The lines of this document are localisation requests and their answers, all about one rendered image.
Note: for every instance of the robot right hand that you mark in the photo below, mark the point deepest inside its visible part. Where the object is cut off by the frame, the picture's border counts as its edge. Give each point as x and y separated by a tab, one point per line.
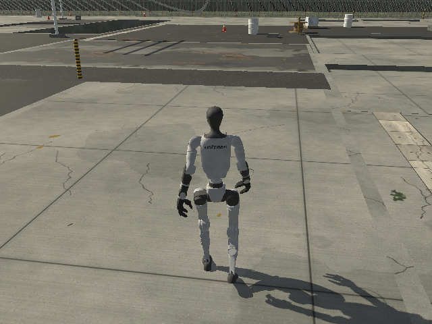
241	183

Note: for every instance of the left robot thigh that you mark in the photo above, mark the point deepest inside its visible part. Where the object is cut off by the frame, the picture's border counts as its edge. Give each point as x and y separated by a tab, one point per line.
200	201

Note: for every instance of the right robot upper arm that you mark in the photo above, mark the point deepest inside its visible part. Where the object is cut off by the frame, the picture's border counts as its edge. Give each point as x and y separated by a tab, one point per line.
239	151

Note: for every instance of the left robot upper arm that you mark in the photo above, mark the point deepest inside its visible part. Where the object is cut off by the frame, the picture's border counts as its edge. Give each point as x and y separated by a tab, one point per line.
191	154

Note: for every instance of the left robot forearm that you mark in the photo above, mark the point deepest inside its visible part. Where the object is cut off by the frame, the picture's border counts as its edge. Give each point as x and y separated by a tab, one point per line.
184	186

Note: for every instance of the robot left hand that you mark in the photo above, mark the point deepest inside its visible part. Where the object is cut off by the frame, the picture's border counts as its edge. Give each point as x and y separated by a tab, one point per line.
180	207

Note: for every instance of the right robot forearm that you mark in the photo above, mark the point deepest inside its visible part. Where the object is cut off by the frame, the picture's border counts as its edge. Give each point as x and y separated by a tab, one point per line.
245	175

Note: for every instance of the robot right foot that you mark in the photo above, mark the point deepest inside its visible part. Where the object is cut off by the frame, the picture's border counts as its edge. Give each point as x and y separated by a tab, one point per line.
231	279

